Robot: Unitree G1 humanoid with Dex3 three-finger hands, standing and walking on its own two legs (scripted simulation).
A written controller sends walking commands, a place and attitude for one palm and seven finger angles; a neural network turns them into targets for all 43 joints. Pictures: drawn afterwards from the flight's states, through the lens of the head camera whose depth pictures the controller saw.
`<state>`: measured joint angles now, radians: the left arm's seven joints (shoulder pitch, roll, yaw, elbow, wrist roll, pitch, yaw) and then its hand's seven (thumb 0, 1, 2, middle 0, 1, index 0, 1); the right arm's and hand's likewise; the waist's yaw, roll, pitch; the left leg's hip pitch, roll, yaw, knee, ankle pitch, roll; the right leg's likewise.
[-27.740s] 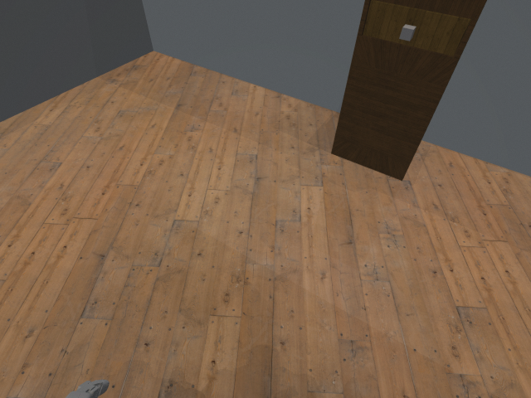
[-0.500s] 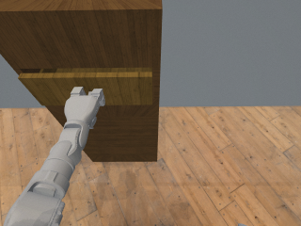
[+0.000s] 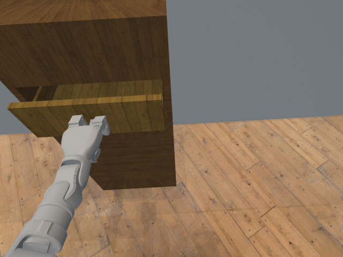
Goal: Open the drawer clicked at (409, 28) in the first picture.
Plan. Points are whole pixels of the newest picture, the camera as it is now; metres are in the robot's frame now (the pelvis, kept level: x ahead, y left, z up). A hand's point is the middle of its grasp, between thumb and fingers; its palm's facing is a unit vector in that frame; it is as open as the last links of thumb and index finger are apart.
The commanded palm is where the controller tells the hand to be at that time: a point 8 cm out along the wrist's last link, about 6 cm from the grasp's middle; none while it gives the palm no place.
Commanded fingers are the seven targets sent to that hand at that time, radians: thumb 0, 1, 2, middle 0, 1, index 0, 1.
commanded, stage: pull the drawer open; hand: left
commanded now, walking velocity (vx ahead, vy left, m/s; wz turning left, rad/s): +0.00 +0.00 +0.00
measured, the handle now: (90, 132) +0.43 +0.22 +0.02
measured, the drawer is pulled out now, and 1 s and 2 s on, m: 0.07 0.30 0.30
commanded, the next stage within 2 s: open the thumb to release the handle in 1.22 s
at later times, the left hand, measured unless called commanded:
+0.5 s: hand (82, 200) +0.25 +0.21 +0.00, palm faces -0.01 -0.06 -1.00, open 7.5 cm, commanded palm +0.22 +0.21 +0.06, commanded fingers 0.00 0.90 0.90 -0.40 -1.35 -0.40 -1.35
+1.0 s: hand (71, 254) +0.15 +0.20 +0.00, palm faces -0.04 -0.10 -0.99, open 7.6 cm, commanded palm +0.11 +0.21 +0.06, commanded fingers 0.00 0.90 0.90 -0.40 -1.35 -0.40 -1.35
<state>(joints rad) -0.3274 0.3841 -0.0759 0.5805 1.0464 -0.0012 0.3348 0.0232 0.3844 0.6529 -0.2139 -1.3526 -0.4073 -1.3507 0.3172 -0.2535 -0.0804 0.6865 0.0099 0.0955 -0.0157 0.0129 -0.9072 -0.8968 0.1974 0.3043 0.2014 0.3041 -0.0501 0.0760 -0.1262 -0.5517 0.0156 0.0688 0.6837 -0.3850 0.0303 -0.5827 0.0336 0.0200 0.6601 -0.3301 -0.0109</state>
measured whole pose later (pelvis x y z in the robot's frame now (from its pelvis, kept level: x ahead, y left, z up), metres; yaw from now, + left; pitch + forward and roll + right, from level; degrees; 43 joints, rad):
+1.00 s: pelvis -0.01 -0.02 -0.01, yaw +0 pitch +8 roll +1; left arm 0.58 0.37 -0.09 -0.17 1.07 -0.03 0.43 0.07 0.40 0.61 -0.20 -1.35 -0.41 -1.35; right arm 0.12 -0.24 -0.03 0.60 -0.04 0.06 0.02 0.02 -0.91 -0.90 0.20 0.30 0.20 0.30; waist 0.06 0.05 -0.09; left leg -0.47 0.01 0.07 0.75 -0.42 0.01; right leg -0.52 0.03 0.02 0.77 -0.39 -0.03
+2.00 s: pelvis -0.03 -0.02 -0.01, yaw +3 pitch +7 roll +1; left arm 0.41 0.34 -0.09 -0.09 1.05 0.00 0.38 -0.01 -0.45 0.32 -0.32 -1.21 -0.33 -1.21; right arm 0.09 -0.23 -0.01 0.60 -0.04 0.06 -0.03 0.02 -0.91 -0.90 0.20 0.30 0.20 0.30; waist 0.08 0.06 -0.07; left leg -0.50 0.00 0.02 0.78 -0.39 0.00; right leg -0.53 0.02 -0.02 0.78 -0.37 -0.04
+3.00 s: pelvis -0.02 -0.02 +0.02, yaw +2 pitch +0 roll +0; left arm 0.40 0.43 -0.10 -0.43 0.94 0.15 0.14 -0.01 -0.49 0.30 -0.32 -1.20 -0.33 -1.21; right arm 0.06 -0.25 0.04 0.58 0.01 0.11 0.00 0.02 -0.91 -0.90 0.20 0.30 0.20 0.30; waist 0.11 0.11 -0.04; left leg -0.23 0.00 0.03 0.54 -0.30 0.01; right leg -0.26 0.02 -0.01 0.54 -0.28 -0.03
